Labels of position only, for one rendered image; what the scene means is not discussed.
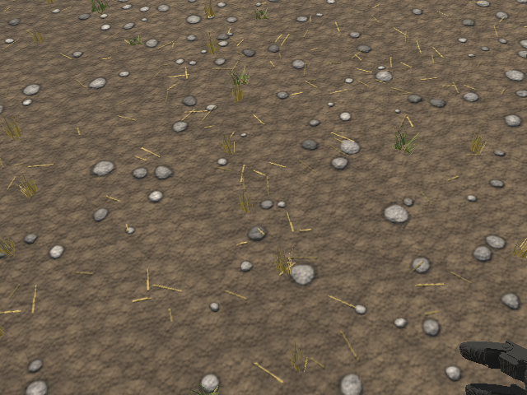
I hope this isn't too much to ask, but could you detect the right robot hand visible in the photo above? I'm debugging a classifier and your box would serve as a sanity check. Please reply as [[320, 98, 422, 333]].
[[459, 341, 527, 395]]

